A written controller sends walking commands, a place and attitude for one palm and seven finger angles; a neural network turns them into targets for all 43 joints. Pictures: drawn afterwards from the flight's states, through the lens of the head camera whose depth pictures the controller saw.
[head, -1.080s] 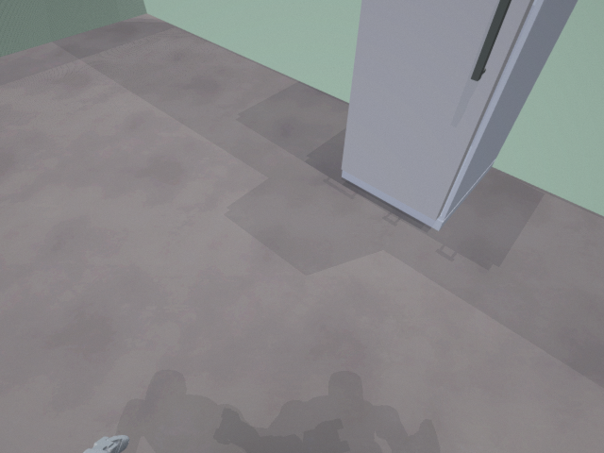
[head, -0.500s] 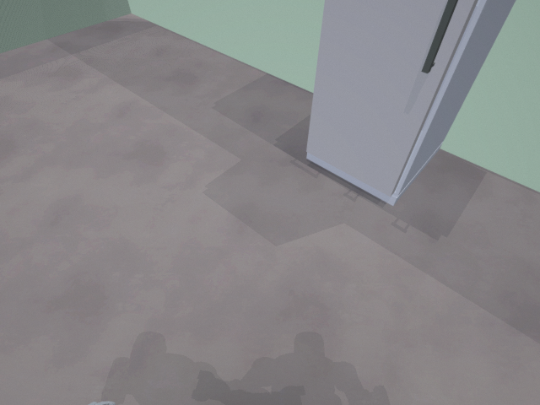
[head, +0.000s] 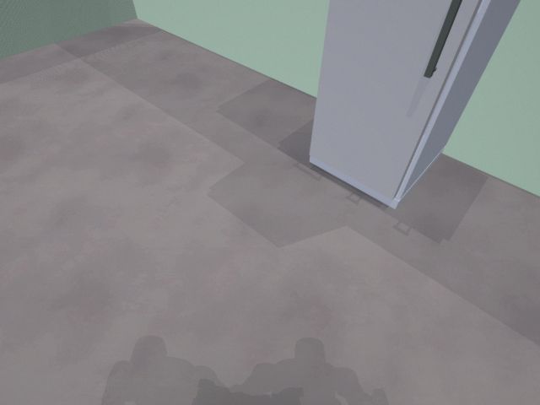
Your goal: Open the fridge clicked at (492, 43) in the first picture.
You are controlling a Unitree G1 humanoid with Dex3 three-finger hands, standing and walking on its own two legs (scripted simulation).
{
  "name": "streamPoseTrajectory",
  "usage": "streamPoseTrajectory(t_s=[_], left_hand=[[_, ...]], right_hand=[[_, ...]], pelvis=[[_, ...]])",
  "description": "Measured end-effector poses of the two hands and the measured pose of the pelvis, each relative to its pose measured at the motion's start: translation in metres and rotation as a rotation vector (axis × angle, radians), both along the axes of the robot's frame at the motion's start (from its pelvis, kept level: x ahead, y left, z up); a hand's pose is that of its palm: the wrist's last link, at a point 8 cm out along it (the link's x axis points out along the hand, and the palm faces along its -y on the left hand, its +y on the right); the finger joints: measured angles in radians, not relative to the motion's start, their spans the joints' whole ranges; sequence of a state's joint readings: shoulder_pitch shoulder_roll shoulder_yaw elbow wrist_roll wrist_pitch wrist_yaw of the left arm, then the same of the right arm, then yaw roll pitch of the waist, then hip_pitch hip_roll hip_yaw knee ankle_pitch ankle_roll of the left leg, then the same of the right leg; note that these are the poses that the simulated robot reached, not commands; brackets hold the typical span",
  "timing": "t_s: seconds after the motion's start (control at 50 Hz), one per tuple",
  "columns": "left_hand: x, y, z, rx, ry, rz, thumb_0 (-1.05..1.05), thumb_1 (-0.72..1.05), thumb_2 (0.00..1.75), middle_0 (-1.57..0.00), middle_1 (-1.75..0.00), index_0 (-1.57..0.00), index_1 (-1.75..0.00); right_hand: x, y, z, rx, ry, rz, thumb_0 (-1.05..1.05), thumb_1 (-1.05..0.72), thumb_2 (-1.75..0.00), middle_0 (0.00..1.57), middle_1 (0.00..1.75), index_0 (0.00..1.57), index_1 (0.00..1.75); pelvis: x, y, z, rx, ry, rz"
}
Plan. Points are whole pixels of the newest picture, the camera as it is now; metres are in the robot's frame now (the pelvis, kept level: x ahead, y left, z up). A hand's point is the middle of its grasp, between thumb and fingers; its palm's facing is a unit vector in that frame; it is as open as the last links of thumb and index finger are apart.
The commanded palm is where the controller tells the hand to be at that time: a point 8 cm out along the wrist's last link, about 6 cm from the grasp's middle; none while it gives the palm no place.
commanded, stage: look at it before walking up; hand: right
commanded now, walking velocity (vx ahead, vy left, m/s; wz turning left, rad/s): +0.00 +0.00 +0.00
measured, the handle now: (452, 16) +1.16 -0.48 +0.13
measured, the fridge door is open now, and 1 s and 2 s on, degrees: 0 0 0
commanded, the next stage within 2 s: walk to a spot facing it in 0.36 s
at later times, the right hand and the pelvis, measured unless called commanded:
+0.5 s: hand out of the picture +0.07 -0.25 -0.16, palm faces -0.03 +0.94 -0.33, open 7.4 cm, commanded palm none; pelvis +0.00 +0.00 +0.00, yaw +0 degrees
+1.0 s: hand out of the picture +0.06 -0.16 -0.19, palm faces +0.00 +0.98 -0.18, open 7.4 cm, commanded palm none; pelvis +0.12 +0.01 -0.02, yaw +6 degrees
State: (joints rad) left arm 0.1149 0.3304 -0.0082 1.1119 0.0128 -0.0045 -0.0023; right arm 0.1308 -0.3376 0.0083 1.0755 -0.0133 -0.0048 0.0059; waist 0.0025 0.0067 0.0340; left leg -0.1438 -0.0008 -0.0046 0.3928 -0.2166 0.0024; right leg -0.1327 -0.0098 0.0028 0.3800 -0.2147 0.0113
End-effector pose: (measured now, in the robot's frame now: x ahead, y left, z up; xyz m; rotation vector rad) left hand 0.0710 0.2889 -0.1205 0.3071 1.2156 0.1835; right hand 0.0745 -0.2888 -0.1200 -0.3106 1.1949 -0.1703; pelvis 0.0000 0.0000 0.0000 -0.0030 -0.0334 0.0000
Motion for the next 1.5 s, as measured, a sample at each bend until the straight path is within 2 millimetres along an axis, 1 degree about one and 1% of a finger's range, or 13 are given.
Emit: streamPoseTrajectory(t_s=[0.48, 0.56, 0.78, 0.9, 0.94, 0.98, 1.06, 1.12, 1.18, 1.24, 1.34, 1.4, 1.5], left_hand=[[-0.004, -0.002, 0.002, 0.005, 0.008, 0.003, 0.01, 0.9, 0.9, -0.21, -0.3, -0.2, -0.3], [-0.006, -0.009, -0.003, -0.006, 0.015, 0.01, 0.01, 0.9, 0.9, -0.2, -0.3, -0.2, -0.3], [-0.039, -0.044, -0.035, -0.106, 0.126, 0.132, 0.01, 0.9, 0.9, -0.2, -0.3, -0.2, -0.3], [-0.046, -0.048, -0.051, -0.142, 0.244, 0.197, 0.01, 0.9, 0.9, -0.2, -0.3, -0.2, -0.3], [-0.03, -0.048, -0.048, -0.142, 0.271, 0.179, 0.01, 0.9, 0.9, -0.2, -0.3, -0.2, -0.3], [0.001, -0.047, -0.044, -0.137, 0.247, 0.16, 0.01, 0.9, 0.9, -0.2, -0.3, -0.2, -0.3], [0.096, -0.047, -0.034, -0.128, 0.073, 0.138, 0.02, 0.9, 0.9, -0.2, -0.3, -0.2, -0.3], [0.176, -0.054, -0.025, -0.127, -0.089, 0.118, 0.02, 0.91, 0.9, -0.2, -0.29, -0.2, -0.3], [0.239, -0.064, -0.024, -0.107, -0.224, 0.107, 0.01, 0.91, 0.9, -0.2, -0.29, -0.2, -0.3], [0.262, -0.075, -0.023, -0.092, -0.257, 0.125, 0.01, 0.91, 0.9, -0.2, -0.29, -0.2, -0.3], [0.242, -0.092, -0.017, -0.104, -0.145, 0.231, 0.0, 0.91, 0.9, -0.2, -0.3, -0.2, -0.3], [0.224, -0.086, -0.012, -0.072, -0.087, 0.309, -0.02, 0.95, 0.9, -0.21, -0.3, -0.2, -0.3], [0.194, -0.093, -0.013, -0.081, 0.044, 0.411, -0.01, 0.94, 0.9, -0.2, -0.3, -0.2, -0.3]], right_hand=[[-0.012, -0.006, -0.001, -0.003, 0.03, -0.007, 0.0, -0.9, -0.9, 0.2, 0.3, 0.2, 0.3], [-0.015, -0.002, -0.006, 0.004, 0.041, -0.017, 0.0, -0.9, -0.9, 0.2, 0.3, 0.2, 0.3], [-0.037, 0.041, -0.04, 0.125, 0.212, -0.035, 0.0, -0.9, -0.9, 0.2, 0.3, 0.2, 0.3], [-0.016, 0.068, -0.048, 0.143, 0.242, -0.062, 0.0, -0.9, -0.9, 0.2, 0.3, 0.2, 0.3], [-0.012, 0.074, -0.046, 0.144, 0.229, -0.087, 0.0, -0.9, -0.9, 0.2, 0.3, 0.2, 0.3], [-0.014, 0.077, -0.042, 0.144, 0.252, -0.104, 0.0, -0.9, -0.9, 0.2, 0.3, 0.2, 0.3], [-0.022, 0.078, -0.033, 0.155, 0.39, -0.106, 0.0, -0.9, -0.9, 0.2, 0.3, 0.2, 0.3], [-0.014, 0.07, -0.032, 0.17, 0.49, -0.102, 0.0, -0.9, -0.9, 0.2, 0.3, 0.2, 0.3], [0.016, 0.051, -0.045, 0.17, 0.532, -0.091, 0.0, -0.9, -0.9, 0.2, 0.3, 0.2, 0.3], [0.075, 0.029, -0.059, 0.153, 0.476, -0.06, 0.0, -0.9, -0.9, 0.2, 0.3, 0.2, 0.3], [0.217, 0.012, -0.05, 0.133, 0.216, 0.049, 0.0, -0.91, -0.9, 0.2, 0.3, 0.19, 0.3], [0.296, 0.016, -0.038, 0.138, 0.082, 0.115, 0.0, -0.91, -0.9, 0.2, 0.3, 0.19, 0.3], [0.396, 0.038, -0.022, 0.155, -0.023, 0.208, 0.0, -0.91, -0.9, 0.19, 0.3, 0.19, 0.3]], pelvis=[[-0.002, -0.004, 0.001, 0.002, 0.0, 0.003], [0.003, -0.004, -0.001, 0.002, 0.001, 0.013], [0.05, -0.002, -0.018, 0.0, 0.024, 0.074], [0.09, 0.011, -0.029, 0.018, 0.046, 0.071], [0.103, 0.012, -0.027, 0.014, 0.048, 0.076], [0.117, 0.01, -0.023, 0.009, 0.047, 0.096], [0.148, 0.002, -0.019, 0.006, 0.049, 0.136], [0.176, -0.008, -0.022, 0.012, 0.048, 0.15], [0.211, -0.021, -0.035, 0.022, 0.035, 0.161], [0.238, -0.031, -0.039, 0.021, 0.012, 0.194], [0.277, -0.038, -0.018, 0.022, -0.005, 0.234], [0.3, -0.04, -0.01, 0.013, 0.002, 0.258], [0.339, -0.037, -0.004, -0.003, 0.013, 0.297]])
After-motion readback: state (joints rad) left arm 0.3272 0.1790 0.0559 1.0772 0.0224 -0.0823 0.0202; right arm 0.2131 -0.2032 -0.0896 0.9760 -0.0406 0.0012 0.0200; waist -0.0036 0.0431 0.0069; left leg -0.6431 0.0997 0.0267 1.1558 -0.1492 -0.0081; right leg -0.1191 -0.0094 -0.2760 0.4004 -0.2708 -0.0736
